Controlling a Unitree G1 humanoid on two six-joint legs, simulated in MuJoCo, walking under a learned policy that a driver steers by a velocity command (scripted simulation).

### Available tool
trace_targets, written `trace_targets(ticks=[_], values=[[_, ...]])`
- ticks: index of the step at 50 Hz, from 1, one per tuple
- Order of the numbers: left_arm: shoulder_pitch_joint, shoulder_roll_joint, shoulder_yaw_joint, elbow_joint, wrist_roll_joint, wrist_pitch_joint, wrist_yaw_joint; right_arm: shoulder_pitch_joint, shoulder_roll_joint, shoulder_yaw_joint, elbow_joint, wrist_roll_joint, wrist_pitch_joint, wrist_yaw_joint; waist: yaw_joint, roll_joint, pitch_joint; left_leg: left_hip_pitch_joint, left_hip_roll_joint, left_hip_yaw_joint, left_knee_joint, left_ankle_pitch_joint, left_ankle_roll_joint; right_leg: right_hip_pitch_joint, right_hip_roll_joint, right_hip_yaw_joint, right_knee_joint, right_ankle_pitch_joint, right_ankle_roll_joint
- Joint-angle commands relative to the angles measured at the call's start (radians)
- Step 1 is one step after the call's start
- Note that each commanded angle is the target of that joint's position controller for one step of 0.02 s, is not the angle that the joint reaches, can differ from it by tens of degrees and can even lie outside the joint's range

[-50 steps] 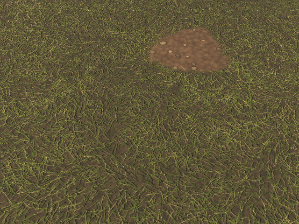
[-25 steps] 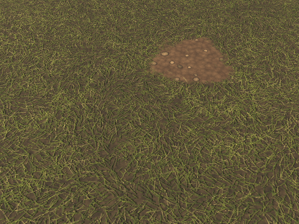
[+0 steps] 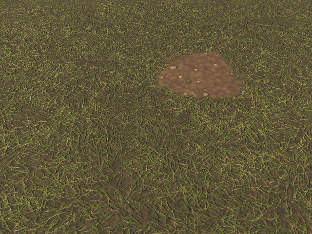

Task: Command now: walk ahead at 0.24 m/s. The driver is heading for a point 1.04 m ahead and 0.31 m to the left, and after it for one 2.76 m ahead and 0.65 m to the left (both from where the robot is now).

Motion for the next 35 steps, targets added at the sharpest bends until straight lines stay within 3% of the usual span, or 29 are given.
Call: trace_targets(ticks=[1, 3, 5, 6, 7, 8, 9, 10, 11, 12, 13, 14, 17, 20, 23, 26, 28, 29, 30, 31, 32, 33, 34, 35], values=[[0.100, 0.192, 0.045, -0.014, -0.010, -0.034, -0.001, -0.109, -0.043, -0.005, -0.084, 0.010, -0.056, 0.020, 0.037, -0.182, 0.190, -0.230, 0.007, 0.027, 0.153, -0.008, 0.030, -0.074, -0.306, 0.442, -0.376, -0.411, -0.211], [0.049, 0.171, 0.040, -0.039, -0.007, -0.049, -0.010, -0.079, -0.045, -0.005, -0.087, 0.019, -0.077, 0.034, -0.002, -0.159, 0.191, -0.213, 0.035, 0.007, 0.121, -0.053, 0.062, -0.078, -0.313, 0.420, -0.348, -0.287, -0.202], [-0.028, 0.162, 0.037, -0.066, -0.016, -0.047, -0.020, 0.059, -0.056, -0.018, -0.032, 0.023, -0.085, 0.036, -0.079, -0.121, 0.150, 0.078, -0.013, 0.063, -0.105, 0.040, 0.067, -0.194, -0.204, 0.245, -0.252, -0.148, -0.129], [-0.062, 0.162, 0.036, -0.085, -0.014, -0.050, -0.023, 0.169, -0.087, -0.035, 0.009, 0.013, -0.084, 0.035, -0.119, -0.077, 0.106, 0.249, -0.014, 0.025, -0.131, 0.116, 0.062, -0.277, -0.139, 0.159, -0.127, 0.030, -0.093], [-0.094, 0.116, 0.023, -0.113, -0.010, -0.058, -0.025, 0.323, -0.176, -0.062, 0.039, 0.008, -0.086, 0.031, -0.168, 0.148, 0.049, 0.412, 0.168, -0.281, -0.285, 0.031, 0.133, -0.428, -0.020, -0.006, 0.237, 0.159, -0.022], [-0.098, 0.063, 0.012, -0.151, -0.011, -0.077, -0.021, 0.425, -0.245, -0.069, 0.050, 0.001, -0.095, 0.046, -0.175, 0.348, -0.014, 0.515, 0.376, -0.719, -0.460, -0.019, 0.266, -0.614, 0.073, -0.004, 0.534, -0.111, 0.001], [-0.112, 0.099, 0.021, -0.155, -0.027, -0.088, -0.026, 0.333, -0.167, -0.038, 0.030, -0.012, -0.108, 0.045, -0.116, 0.195, 0.038, 0.463, 0.408, -0.737, -0.449, -0.049, 0.269, -0.698, 0.004, 0.095, 0.706, -0.113, -0.024], [-0.106, 0.102, 0.021, -0.151, -0.035, -0.094, -0.036, 0.248, -0.117, -0.022, -0.001, -0.010, -0.115, 0.047, -0.080, 0.122, 0.078, 0.420, 0.370, -0.602, -0.438, -0.015, 0.231, -0.731, -0.042, 0.104, 0.751, -0.013, -0.052], [-0.103, 0.103, 0.024, -0.143, -0.028, -0.098, -0.038, 0.192, -0.104, -0.012, -0.022, -0.011, -0.115, 0.053, -0.055, 0.069, 0.083, 0.380, 0.321, -0.478, -0.450, 0.040, 0.194, -0.718, -0.079, 0.088, 0.723, 0.084, -0.066], [-0.112, 0.118, 0.034, -0.143, -0.017, -0.098, -0.038, 0.164, -0.097, -0.004, -0.035, -0.012, -0.112, 0.057, -0.040, 0.054, 0.096, 0.344, 0.286, -0.382, -0.462, 0.146, 0.166, -0.694, -0.105, 0.078, 0.659, 0.153, -0.067], [-0.116, 0.128, 0.042, -0.142, -0.011, -0.092, -0.041, 0.171, -0.071, 0.006, -0.034, -0.016, -0.104, 0.056, -0.033, 0.064, 0.091, 0.318, 0.245, -0.293, -0.469, 0.249, 0.140, -0.647, -0.118, 0.062, 0.610, 0.191, -0.062], [-0.116, 0.114, 0.043, -0.141, -0.011, -0.085, -0.046, 0.199, -0.066, 0.010, -0.029, -0.019, -0.097, 0.051, -0.032, 0.082, 0.084, 0.307, 0.225, -0.239, -0.474, 0.328, 0.132, -0.621, -0.119, 0.042, 0.571, 0.212, -0.050], [-0.218, 0.074, 0.033, -0.183, -0.002, -0.068, -0.051, 0.247, -0.108, 0.009, -0.028, -0.023, -0.086, 0.029, -0.043, 0.066, 0.103, 0.284, 0.213, -0.166, -0.499, 0.457, 0.146, -0.639, -0.111, 0.006, 0.421, 0.286, -0.009], [-0.369, 0.057, 0.015, -0.241, -0.004, -0.068, -0.059, 0.250, -0.137, 0.004, -0.045, -0.024, -0.082, 0.016, -0.069, 0.075, 0.133, 0.218, 0.191, -0.109, -0.535, 0.441, 0.139, -0.567, -0.075, -0.026, 0.183, 0.404, 0.007], [-0.453, 0.073, 0.009, -0.274, -0.010, -0.069, -0.074, 0.297, -0.147, -0.003, -0.035, -0.011, -0.082, 0.014, -0.084, 0.085, 0.157, 0.243, 0.213, -0.085, -0.551, 0.429, 0.142, -0.518, -0.051, -0.042, 0.068, 0.452, -0.006], [-0.488, 0.096, 0.010, -0.303, -0.013, -0.078, -0.091, 0.299, -0.152, -0.013, -0.031, -0.003, -0.076, 0.013, -0.061, 0.088, 0.157, 0.353, 0.253, -0.065, -0.497, 0.538, 0.125, -0.504, -0.042, -0.031, -0.006, 0.418, -0.046], [-0.411, 0.142, 0.030, -0.294, -0.011, -0.082, -0.094, 0.272, -0.180, -0.024, -0.041, -0.008, -0.068, 0.013, -0.001, 0.123, 0.074, 0.407, 0.263, -0.046, -0.373, 0.861, 0.103, -0.358, 0.006, -0.058, -0.013, 0.359, -0.079], [-0.292, 0.179, 0.050, -0.266, -0.011, -0.082, -0.089, 0.259, -0.181, -0.026, -0.046, -0.012, -0.060, 0.014, 0.065, 0.139, -0.004, 0.390, 0.245, -0.036, -0.225, 1.035, 0.088, -0.191, 0.043, -0.075, -0.007, 0.334, -0.101], [-0.102, 0.225, 0.076, -0.213, -0.014, -0.079, -0.080, 0.235, -0.171, -0.019, -0.060, -0.015, -0.055, 0.017, 0.157, 0.138, -0.109, 0.269, 0.200, -0.019, -0.002, 1.029, 0.058, 0.077, 0.031, -0.051, -0.005, 0.341, -0.131], [0.079, 0.318, 0.096, -0.181, 0.003, -0.075, -0.065, 0.245, -0.122, 0.000, -0.091, -0.034, -0.058, 0.022, 0.190, -0.012, -0.273, 0.004, 0.116, 0.009, 0.349, 0.618, 0.028, 0.409, -0.207, 0.230, 0.008, 0.272, -0.190], [0.109, 0.326, 0.088, -0.165, 0.024, -0.077, -0.077, 0.388, 0.036, 0.037, -0.082, -0.002, -0.080, 0.034, 0.095, -0.274, -0.456, -0.295, -0.059, -0.106, 0.667, -0.148, -0.008, 0.645, -0.427, 0.741, -0.191, 0.022, -0.332], [0.054, 0.229, 0.063, -0.170, 0.016, -0.082, -0.078, 0.274, -0.093, 0.004, -0.089, 0.031, -0.102, 0.034, 0.124, -0.164, -0.338, -0.382, -0.013, -0.205, 0.772, -0.133, 0.014, 0.529, -0.382, 0.730, -0.278, -0.035, -0.268], [-0.047, 0.186, 0.049, -0.184, 0.010, -0.088, -0.075, 0.175, -0.139, -0.011, -0.128, 0.047, -0.109, 0.029, 0.096, -0.126, -0.173, -0.431, 0.038, -0.163, 0.773, -0.038, 0.028, 0.361, -0.358, 0.543, -0.294, 0.033, -0.214], [-0.134, 0.155, 0.038, -0.196, 0.013, -0.097, -0.078, 0.135, -0.137, -0.015, -0.135, 0.038, -0.107, 0.017, 0.055, -0.026, -0.103, -0.374, 0.093, -0.147, 0.727, 0.062, 0.029, 0.191, -0.329, 0.409, -0.321, 0.160, -0.188]])
Next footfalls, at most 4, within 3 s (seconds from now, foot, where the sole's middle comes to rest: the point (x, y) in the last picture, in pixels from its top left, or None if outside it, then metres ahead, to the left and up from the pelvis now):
0.60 right None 0.45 -0.12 -0.77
1.18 left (129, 193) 0.73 0.16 -0.77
1.68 right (142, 134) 1.08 0.11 -0.77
2.08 left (96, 143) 1.02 0.36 -0.77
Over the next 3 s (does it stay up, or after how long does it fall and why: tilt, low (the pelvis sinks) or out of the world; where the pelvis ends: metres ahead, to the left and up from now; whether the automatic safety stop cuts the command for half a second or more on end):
stays up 1.04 0.20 0.00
